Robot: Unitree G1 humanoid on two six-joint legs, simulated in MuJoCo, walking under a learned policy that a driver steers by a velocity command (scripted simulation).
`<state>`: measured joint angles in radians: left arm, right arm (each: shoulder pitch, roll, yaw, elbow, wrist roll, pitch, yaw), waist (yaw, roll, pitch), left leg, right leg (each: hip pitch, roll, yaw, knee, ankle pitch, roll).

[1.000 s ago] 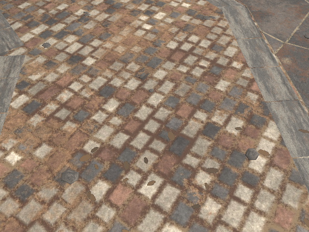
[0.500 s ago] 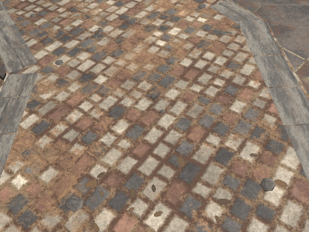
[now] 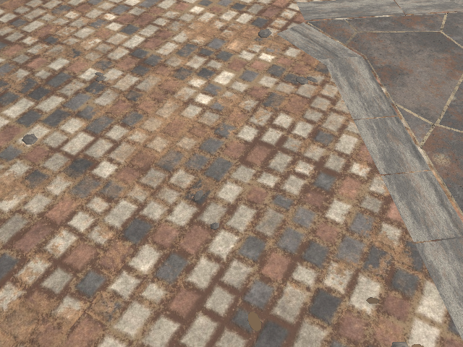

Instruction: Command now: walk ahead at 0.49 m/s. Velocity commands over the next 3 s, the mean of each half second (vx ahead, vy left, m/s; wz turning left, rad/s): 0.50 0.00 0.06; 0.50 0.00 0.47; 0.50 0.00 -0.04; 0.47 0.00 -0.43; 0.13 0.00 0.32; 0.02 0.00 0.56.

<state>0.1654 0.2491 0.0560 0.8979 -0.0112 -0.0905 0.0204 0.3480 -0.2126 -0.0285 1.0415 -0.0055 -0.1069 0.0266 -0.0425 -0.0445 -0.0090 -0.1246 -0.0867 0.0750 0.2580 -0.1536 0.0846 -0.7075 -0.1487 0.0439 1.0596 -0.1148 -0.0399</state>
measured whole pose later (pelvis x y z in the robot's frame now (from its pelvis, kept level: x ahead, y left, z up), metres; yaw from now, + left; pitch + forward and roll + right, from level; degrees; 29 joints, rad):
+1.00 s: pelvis +0.56 +0.02 -0.01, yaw +19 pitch +2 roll +0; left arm 0.19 0.26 0.05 0.87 -0.01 -0.14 0.00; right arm 0.22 -0.26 -0.09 0.81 0.01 -0.07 0.03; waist -0.01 -0.01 0.04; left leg -0.35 -0.10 0.01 0.49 -0.17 0.11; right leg -0.45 -0.06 0.03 1.23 -0.37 -0.01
